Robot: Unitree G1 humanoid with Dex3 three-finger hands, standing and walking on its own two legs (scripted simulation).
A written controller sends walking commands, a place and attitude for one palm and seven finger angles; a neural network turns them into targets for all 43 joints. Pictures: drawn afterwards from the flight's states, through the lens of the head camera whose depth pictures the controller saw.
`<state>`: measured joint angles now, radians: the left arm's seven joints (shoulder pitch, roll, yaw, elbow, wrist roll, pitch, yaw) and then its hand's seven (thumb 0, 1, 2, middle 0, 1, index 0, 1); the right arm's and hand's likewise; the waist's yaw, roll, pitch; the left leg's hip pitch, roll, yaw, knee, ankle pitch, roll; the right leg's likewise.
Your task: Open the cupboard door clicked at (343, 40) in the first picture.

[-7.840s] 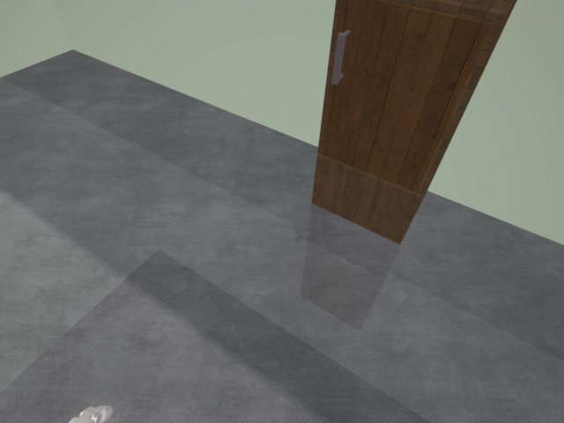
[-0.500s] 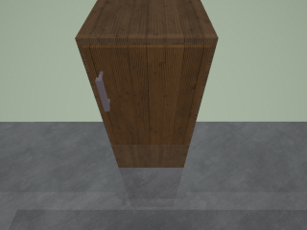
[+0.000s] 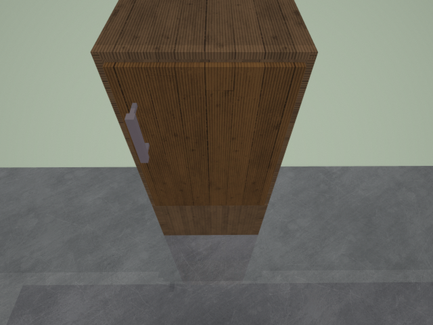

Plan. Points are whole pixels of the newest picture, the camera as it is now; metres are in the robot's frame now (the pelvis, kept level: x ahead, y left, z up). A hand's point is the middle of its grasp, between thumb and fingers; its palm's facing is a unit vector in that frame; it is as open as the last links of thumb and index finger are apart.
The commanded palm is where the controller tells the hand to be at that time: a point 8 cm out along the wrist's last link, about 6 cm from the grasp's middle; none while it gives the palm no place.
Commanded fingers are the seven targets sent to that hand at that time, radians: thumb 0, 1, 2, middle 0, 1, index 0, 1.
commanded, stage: come to a stop and stand still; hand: left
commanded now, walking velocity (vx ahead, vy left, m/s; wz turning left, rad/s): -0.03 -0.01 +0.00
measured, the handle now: (139, 134) +0.53 +0.23 +0.00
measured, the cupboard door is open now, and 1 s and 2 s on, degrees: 0 0 0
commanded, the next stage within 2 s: look again from close up in 0.62 s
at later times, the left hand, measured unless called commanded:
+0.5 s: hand out of the picture -0.02 +0.19 -0.16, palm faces -0.01 -0.97 -0.23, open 7.4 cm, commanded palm none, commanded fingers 0.00 0.90 0.90 -0.20 -0.30 -0.20 -0.30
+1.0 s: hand out of the picture -0.04 +0.16 -0.17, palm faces +0.00 -0.98 -0.19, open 7.3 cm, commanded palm none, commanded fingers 0.00 0.90 0.90 -0.20 -0.30 -0.20 -0.30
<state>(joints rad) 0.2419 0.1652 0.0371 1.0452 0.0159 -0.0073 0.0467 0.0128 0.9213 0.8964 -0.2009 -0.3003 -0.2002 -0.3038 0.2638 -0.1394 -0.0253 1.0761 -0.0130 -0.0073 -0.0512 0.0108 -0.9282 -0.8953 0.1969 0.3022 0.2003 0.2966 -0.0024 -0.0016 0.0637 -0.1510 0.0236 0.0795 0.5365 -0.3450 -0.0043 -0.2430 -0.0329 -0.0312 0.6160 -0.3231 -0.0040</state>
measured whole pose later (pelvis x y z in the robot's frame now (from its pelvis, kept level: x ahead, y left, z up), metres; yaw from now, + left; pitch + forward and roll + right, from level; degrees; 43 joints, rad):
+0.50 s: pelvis -0.06 +0.01 +0.00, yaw -1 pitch -1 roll +0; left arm 0.27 0.18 -0.01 1.01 0.02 0.01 0.02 0.01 0.91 0.90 -0.20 -0.30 -0.20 -0.30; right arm 0.25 -0.19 -0.01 0.99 -0.02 0.00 -0.01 -0.01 -0.93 -0.90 0.20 0.30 0.20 0.30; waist 0.00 0.02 0.02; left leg -0.20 0.01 0.08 0.50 -0.28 0.01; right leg -0.24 -0.04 -0.02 0.52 -0.26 0.01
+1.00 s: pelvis -0.04 -0.01 +0.00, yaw +0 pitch -1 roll +1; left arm 0.27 0.15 -0.01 1.11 0.02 -0.01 0.03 0.02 0.93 0.90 -0.20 -0.30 -0.20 -0.30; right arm 0.30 -0.13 0.01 1.13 -0.01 -0.02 -0.02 0.00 -0.91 -0.90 0.20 0.30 0.20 0.30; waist -0.01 0.00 0.04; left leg -0.18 0.03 0.06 0.48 -0.29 -0.01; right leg -0.23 -0.02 -0.04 0.52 -0.28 -0.01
